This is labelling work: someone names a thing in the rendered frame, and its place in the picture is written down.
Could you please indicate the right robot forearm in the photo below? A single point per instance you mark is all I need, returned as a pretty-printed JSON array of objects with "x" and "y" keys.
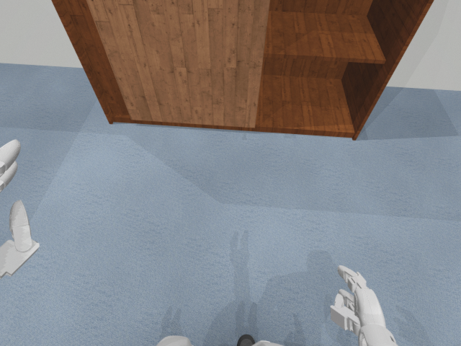
[{"x": 375, "y": 335}]

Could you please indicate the wardrobe door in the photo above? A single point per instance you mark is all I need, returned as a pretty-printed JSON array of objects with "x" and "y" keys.
[
  {"x": 186, "y": 61},
  {"x": 83, "y": 22}
]

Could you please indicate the right robot hand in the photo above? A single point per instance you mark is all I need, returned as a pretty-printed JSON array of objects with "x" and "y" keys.
[{"x": 361, "y": 309}]

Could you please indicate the left robot hand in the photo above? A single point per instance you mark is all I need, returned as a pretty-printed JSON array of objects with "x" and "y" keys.
[{"x": 13, "y": 254}]

